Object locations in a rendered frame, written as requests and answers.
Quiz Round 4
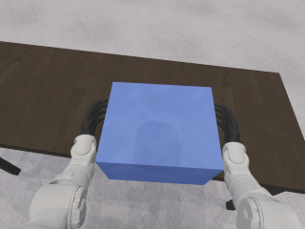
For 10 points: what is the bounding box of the robot right forearm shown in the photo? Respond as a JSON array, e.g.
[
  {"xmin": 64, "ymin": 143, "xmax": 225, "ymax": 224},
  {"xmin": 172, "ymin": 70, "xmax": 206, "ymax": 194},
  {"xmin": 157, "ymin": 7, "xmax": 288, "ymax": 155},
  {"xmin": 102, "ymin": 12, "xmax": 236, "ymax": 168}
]
[{"xmin": 222, "ymin": 142, "xmax": 302, "ymax": 229}]

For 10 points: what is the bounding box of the robot left forearm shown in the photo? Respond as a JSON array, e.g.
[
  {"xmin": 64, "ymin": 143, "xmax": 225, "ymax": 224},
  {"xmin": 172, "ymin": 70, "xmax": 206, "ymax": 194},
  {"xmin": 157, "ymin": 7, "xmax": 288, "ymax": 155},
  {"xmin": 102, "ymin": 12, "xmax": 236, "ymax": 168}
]
[{"xmin": 29, "ymin": 135, "xmax": 97, "ymax": 223}]

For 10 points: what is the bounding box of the left robot hand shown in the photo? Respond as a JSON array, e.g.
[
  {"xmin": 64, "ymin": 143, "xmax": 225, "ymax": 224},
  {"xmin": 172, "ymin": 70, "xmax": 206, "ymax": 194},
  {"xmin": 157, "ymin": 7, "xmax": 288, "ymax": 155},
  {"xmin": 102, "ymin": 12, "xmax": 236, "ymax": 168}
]
[{"xmin": 80, "ymin": 99, "xmax": 109, "ymax": 136}]

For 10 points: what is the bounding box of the table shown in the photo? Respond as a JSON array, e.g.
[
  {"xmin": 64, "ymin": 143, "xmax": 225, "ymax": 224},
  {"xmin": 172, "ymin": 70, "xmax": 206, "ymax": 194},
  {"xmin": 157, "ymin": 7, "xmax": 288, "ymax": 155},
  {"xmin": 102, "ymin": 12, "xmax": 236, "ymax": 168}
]
[{"xmin": 0, "ymin": 41, "xmax": 305, "ymax": 211}]

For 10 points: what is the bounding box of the robot right upper arm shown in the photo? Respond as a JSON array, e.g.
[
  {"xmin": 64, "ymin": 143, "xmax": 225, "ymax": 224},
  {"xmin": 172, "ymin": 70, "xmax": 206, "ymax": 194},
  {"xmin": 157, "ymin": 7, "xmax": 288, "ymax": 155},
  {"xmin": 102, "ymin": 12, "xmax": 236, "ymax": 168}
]
[{"xmin": 235, "ymin": 197, "xmax": 301, "ymax": 229}]

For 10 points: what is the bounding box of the carton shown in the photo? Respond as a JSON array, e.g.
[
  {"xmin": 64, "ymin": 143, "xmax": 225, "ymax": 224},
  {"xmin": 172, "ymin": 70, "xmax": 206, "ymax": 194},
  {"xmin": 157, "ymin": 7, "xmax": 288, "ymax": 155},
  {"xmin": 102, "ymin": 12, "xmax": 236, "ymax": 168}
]
[{"xmin": 95, "ymin": 82, "xmax": 224, "ymax": 185}]

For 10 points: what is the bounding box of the robot left upper arm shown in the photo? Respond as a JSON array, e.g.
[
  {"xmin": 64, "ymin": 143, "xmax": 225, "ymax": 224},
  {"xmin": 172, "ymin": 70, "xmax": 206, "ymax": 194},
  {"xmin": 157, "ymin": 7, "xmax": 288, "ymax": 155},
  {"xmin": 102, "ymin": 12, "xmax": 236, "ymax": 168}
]
[{"xmin": 16, "ymin": 184, "xmax": 87, "ymax": 229}]

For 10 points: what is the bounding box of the right robot hand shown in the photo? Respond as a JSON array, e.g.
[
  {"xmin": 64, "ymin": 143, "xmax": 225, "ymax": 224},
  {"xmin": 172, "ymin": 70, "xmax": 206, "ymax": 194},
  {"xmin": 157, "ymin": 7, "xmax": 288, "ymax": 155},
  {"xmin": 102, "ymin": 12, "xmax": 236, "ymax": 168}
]
[{"xmin": 214, "ymin": 103, "xmax": 241, "ymax": 143}]

